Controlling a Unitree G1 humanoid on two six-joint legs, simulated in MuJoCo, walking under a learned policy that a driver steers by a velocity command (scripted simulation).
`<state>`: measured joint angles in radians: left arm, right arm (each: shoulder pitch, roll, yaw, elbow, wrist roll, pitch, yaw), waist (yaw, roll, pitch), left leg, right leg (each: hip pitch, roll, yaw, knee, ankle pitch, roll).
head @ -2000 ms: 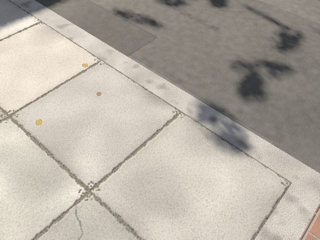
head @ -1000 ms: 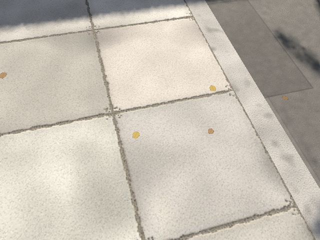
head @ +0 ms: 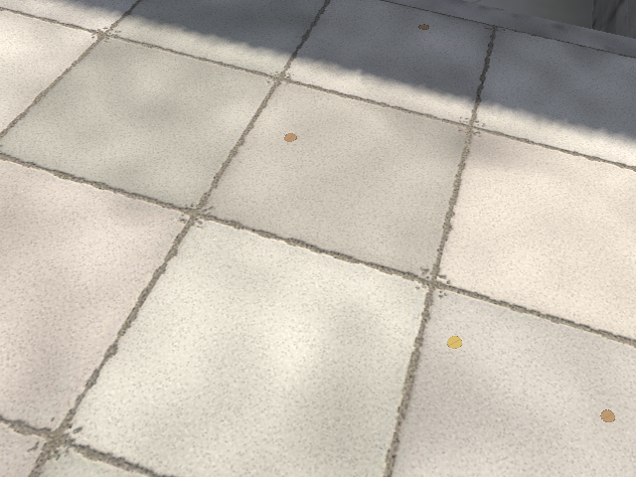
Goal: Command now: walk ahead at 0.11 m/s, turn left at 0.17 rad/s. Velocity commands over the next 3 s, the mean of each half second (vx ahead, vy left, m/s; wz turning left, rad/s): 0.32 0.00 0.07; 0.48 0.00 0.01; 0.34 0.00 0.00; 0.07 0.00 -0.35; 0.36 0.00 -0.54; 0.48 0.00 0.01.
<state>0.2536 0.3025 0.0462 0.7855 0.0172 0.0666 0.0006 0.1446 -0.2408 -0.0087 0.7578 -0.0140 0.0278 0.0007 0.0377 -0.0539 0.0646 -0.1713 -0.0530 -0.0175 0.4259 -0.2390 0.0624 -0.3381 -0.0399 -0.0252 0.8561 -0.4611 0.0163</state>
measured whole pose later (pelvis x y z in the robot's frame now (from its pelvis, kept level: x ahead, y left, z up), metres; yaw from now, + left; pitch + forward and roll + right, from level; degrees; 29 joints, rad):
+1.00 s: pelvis +0.38 -0.02 -0.02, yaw +0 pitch +0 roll +0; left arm 0.38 0.23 0.03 0.98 0.01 -0.06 0.00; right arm 0.12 -0.25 -0.03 0.88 -0.02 -0.06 0.01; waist 0.03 -0.01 0.07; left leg -0.37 -0.06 0.10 0.53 -0.17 0.11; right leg -0.23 0.02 0.01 1.12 -0.38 -0.08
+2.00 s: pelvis +0.64 -0.01 +0.00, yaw -12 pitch +1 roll -1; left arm 0.20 0.27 0.09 0.92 0.03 0.05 0.00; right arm 0.25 -0.22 -0.05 0.94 -0.03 0.00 -0.07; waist 0.02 -0.04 0.00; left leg -0.20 -0.01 0.04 0.41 -0.23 0.05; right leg -0.52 0.10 0.04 0.90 -0.34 -0.03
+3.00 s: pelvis +0.97 -0.27 -0.03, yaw -26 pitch +0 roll +0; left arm 0.39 0.22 0.02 0.99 0.03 -0.06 0.02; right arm 0.13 -0.24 -0.04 0.86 -0.02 -0.05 0.03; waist 0.00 -0.01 0.06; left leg -0.44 -0.10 0.11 0.59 -0.18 0.17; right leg -0.04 0.07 -0.08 0.92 -0.45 -0.06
